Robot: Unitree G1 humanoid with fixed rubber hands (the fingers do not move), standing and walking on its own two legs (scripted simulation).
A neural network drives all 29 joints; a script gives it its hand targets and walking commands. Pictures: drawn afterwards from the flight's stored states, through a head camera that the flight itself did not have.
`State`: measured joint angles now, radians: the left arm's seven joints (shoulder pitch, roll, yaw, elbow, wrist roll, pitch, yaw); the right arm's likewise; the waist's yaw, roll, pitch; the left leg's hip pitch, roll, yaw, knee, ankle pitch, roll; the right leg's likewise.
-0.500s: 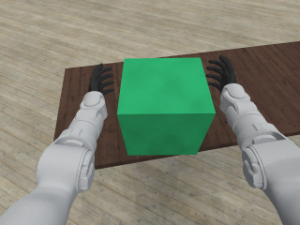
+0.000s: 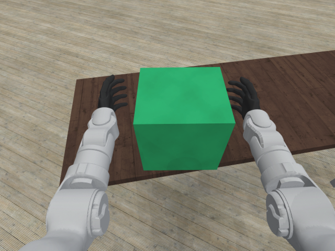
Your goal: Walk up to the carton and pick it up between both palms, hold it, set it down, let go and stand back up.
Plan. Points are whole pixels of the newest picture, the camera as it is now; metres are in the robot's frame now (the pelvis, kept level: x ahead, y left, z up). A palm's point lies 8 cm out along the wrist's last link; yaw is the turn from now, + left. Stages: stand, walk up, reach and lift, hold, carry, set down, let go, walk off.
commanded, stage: set down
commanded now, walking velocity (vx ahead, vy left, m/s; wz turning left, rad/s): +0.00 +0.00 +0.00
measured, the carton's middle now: (180, 120) +0.48 +0.02 +0.01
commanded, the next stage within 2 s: none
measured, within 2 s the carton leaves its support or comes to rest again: neither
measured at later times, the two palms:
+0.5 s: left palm (100, 130) +0.39 +0.21 +0.08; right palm (253, 125) +0.42 -0.16 +0.09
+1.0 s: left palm (100, 149) +0.36 +0.22 +0.03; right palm (263, 145) +0.39 -0.19 +0.04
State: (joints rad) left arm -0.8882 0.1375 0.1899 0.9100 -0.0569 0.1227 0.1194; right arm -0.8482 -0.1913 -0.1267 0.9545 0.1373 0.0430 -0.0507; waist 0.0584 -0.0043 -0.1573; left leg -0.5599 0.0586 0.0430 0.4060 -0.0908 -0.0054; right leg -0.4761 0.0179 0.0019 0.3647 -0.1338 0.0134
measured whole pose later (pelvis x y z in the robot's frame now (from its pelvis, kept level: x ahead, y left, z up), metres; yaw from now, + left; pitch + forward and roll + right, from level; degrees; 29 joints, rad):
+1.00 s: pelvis +0.02 -0.01 +0.00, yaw +2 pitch +8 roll -1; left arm -0.45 0.20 0.07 0.75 -0.18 -0.05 0.06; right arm -0.45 -0.24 0.01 0.79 0.27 -0.12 -0.02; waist 0.03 -0.02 -0.10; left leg -0.43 0.04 0.02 0.42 -0.14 -0.02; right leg -0.35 0.00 -0.02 0.42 -0.22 0.00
